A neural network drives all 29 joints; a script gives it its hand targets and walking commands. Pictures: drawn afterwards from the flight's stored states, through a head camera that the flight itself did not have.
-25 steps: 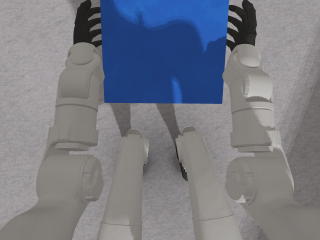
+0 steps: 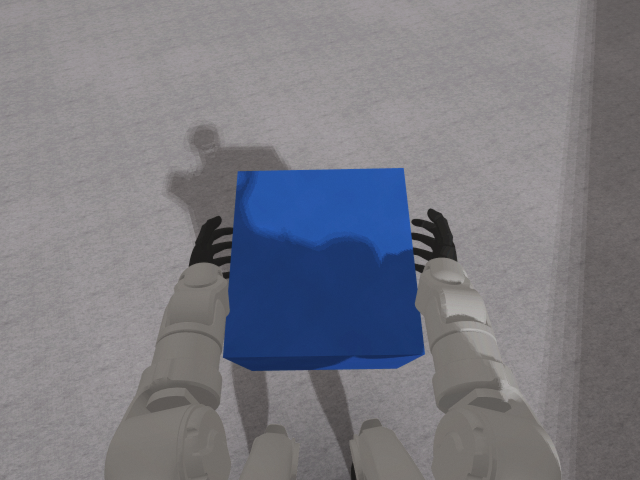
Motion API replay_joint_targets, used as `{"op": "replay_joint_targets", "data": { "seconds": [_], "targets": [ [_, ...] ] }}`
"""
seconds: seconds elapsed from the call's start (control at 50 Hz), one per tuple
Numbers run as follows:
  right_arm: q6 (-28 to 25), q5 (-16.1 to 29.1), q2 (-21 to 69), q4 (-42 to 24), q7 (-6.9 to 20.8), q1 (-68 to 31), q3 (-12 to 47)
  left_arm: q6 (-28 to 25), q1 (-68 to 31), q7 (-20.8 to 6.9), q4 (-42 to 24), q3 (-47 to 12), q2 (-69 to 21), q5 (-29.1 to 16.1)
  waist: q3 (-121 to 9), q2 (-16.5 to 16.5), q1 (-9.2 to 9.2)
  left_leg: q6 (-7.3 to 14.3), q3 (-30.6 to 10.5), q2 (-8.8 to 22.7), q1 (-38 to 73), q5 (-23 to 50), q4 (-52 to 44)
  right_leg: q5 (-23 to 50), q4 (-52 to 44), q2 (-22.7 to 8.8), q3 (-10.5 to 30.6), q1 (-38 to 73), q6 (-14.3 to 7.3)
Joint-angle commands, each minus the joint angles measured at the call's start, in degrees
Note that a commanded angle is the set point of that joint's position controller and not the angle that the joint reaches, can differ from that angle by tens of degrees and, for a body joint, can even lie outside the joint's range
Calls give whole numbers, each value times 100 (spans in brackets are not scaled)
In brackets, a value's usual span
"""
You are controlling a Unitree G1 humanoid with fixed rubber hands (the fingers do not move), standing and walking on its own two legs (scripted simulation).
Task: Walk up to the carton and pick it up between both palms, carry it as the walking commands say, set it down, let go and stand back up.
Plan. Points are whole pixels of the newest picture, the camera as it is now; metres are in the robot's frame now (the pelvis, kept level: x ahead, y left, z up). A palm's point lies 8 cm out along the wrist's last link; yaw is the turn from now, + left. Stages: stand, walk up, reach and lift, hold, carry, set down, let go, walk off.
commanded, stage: reach and lift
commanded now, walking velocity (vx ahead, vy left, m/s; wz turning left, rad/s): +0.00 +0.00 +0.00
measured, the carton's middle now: (322, 276) +0.43 +0.00 -0.07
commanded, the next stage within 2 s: none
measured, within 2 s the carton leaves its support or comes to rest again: neither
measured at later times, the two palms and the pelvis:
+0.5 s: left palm (193, 251) +0.40 +0.16 +0.05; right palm (455, 246) +0.39 -0.15 +0.07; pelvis +0.06 +0.02 +0.08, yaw +0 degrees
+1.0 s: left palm (169, 244) +0.37 +0.16 +0.12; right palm (491, 232) +0.36 -0.16 +0.14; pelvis +0.07 +0.01 +0.12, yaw +0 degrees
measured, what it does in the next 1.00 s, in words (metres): rises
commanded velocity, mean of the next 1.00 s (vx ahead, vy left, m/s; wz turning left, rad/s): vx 0.00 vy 0.00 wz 0.00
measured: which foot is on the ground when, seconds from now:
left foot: down 0.00-1.00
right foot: down 0.00-1.00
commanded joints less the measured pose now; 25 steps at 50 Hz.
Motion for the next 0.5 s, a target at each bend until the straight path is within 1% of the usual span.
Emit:
{"op": "replay_joint_targets", "data": {
  "seconds": [0.0,0.02,0.04,0.06,0.08,0.1,0.12,0.14,0.16,0.18,0.2,0.22,0.24,0.26,0.28,0.3,0.32,0.34,0.36,0.38,0.4,0.42,0.44,0.46,0.48],
  "targets": [
    [52,462,5574,1306,2494,-2950,2163,-219,-3570,-2248,139,-1893,-5654,-551,-2403,85,-111,395,321,-6,1881,-473,-1750,-434,-1856,-44,-341,2101,-121],
    [-10,382,5573,1202,2466,-2935,2081,-239,-3299,-2234,340,-1749,-5724,-455,-2289,154,-119,399,324,-22,2005,-388,-1837,-337,-1909,-60,-359,2078,-121],
    [19,286,5422,1254,2481,-2781,1941,-226,-3189,-2262,410,-1696,-5847,-476,-2153,215,-220,376,326,-5,2023,-411,-1957,-335,-2030,-47,-363,2300,-162],
    [-14,329,5420,1111,2487,-2680,2032,-244,-3080,-2253,376,-1657,-5767,-443,-2097,347,-64,372,400,-19,2077,-159,-2087,-67,-2104,-56,-325,2476,-169],
    [-48,367,5592,863,2487,-2695,2257,-269,-2882,-2263,487,-1575,-5683,-406,-2210,176,56,430,390,-48,2250,201,-2080,248,-2183,-67,-291,2629,-101],
    [-63,495,5606,688,2494,-2469,2457,-307,-2803,-2252,66,-1960,-5933,-599,-2585,330,-68,351,399,-48,2560,670,-2123,805,-2239,-40,-294,3173,-118],
    [-97,610,5607,452,2517,-2443,2648,-331,-2786,-2271,-217,-2235,-6064,-735,-2988,444,-131,306,382,-72,2870,951,-2215,1131,-2300,-33,-305,3448,-107],
    [-143,715,5670,401,2533,-2173,2783,-395,-2788,-2243,-577,-2510,-6122,-830,-3163,608,-181,279,299,-83,3149,1409,-2223,1576,-2232,-44,-296,3403,-124],
    [-185,788,5625,1,2515,-2191,3014,-363,-2556,-2243,-502,-2792,-6479,-958,-3468,694,-273,238,259,-92,3351,1724,-2285,1925,-2262,-11,-297,3689,-145],
    [-149,723,5712,103,2513,-2011,3025,-367,-2384,-2234,-477,-2667,-6297,-877,-3314,489,-238,276,213,-89,3452,1896,-2420,2058,-2359,-29,-292,3607,-105],
    [-149,681,5553,-155,2488,-1922,3160,-317,-2071,-2238,-269,-2706,-6461,-866,-3264,485,-322,235,258,-124,3401,1890,-2468,2095,-2449,-37,-278,3835,-120],
    [-168,636,5565,-51,2523,-1787,3083,-382,-2037,-2196,-452,-2714,-6346,-778,-3206,446,-307,259,192,-114,3448,2027,-2551,2157,-2475,-22,-266,3619,-97],
    [-209,683,5578,-256,2564,-1842,3267,-417,-1875,-2138,-430,-2789,-6360,-731,-3235,352,-243,276,134,-87,3646,2128,-2606,2223,-2504,-29,-288,3605,-68],
    [-200,828,5666,-446,2600,-1760,3617,-463,-1794,-2121,-744,-3048,-6431,-882,-3464,230,-174,260,130,-73,3896,2425,-2681,2504,-2601,-12,-250,3993,-69],
    [-218,835,5709,-411,2635,-1465,3714,-541,-2047,-2091,-1259,-3375,-6439,-1009,-3467,226,-259,201,129,-51,4030,2586,-2750,2725,-2578,13,-309,4040,-65],
    [-260,967,5721,-722,2665,-1437,4022,-588,-1939,-2080,-1532,-3626,-6575,-1145,-3902,251,-207,172,78,-66,4231,2972,-2757,3080,-2573,30,-290,4328,-70],
    [-211,1015,5740,-735,2678,-1408,4127,-550,-1787,-2048,-1490,-3600,-6522,-1108,-3777,87,-95,206,39,-62,4379,3154,-2845,3132,-2620,56,-291,4289,-47],
    [-226,1048,5826,-745,2684,-1253,4194,-568,-1684,-2008,-1588,-3724,-6535,-1109,-3883,133,-88,196,24,-45,4535,3240,-2861,3201,-2653,54,-240,4339,-55],
    [-196,955,5666,-529,2668,-1309,3997,-483,-1478,-2010,-1233,-3425,-6399,-932,-3301,123,63,187,67,-58,4332,2908,-2981,2822,-2784,27,-217,4168,-51],
    [-192,1060,5763,-544,2690,-1212,4124,-484,-1373,-1981,-1354,-3514,-6397,-886,-3350,148,136,227,31,-25,4495,3111,-3008,2955,-2807,8,-196,4148,-30],
    [-131,879,5570,-346,2706,-967,3951,-371,-1088,-1948,-1083,-3405,-6373,-771,-3051,133,53,189,-25,6,4632,3035,-3147,2626,-2913,14,-236,3902,-63],
    [-126,874,5611,-341,2731,-790,4008,-387,-1168,-1949,-1376,-3610,-6476,-844,-3016,236,81,132,-11,26,4713,3130,-3171,2699,-2979,34,-214,4007,-98],
    [-121,907,5603,-370,2755,-881,4037,-362,-954,-1940,-1286,-3618,-6446,-829,-3058,142,160,119,-45,73,4832,3565,-3244,2884,-3027,64,-233,3964,-77],
    [-92,994,5599,-523,2765,-714,4249,-345,-961,-1946,-1524,-3844,-6518,-979,-3244,226,98,60,-37,70,5101,3905,-3268,3142,-3104,73,-201,4231,-84],
    [-59,999,5629,-376,2760,-568,4160,-299,-923,-1960,-1541,-3881,-6463,-1026,-3234,216,27,59,-74,91,5256,3957,-3335,3167,-3254,49,-169,4250,-96]
  ]
}}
